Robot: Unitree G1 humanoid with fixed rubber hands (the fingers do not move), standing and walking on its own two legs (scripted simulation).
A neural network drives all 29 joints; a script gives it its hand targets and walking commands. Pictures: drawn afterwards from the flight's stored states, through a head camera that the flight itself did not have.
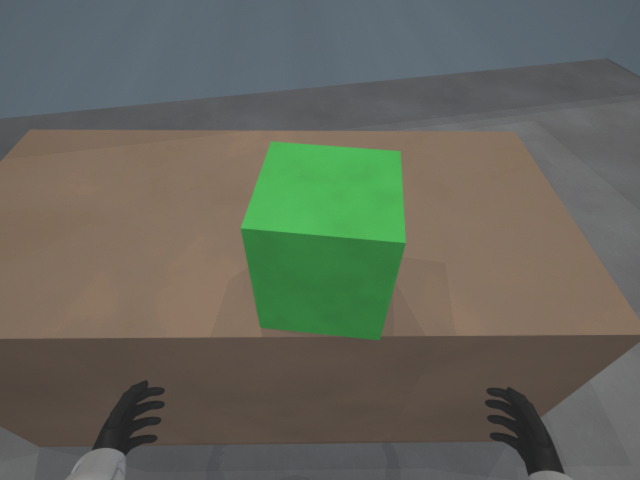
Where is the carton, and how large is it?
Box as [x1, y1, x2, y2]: [241, 142, 405, 339]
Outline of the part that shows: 271,142 241,226 241,232 260,327 379,339 405,243 400,151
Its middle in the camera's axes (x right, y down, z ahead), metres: +0.01 +0.00 +0.64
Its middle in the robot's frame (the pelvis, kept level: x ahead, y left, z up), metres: +0.48 -0.01 +0.00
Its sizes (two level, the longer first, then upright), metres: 0.210 0.200 0.250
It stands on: a pedestal, 0.65 m high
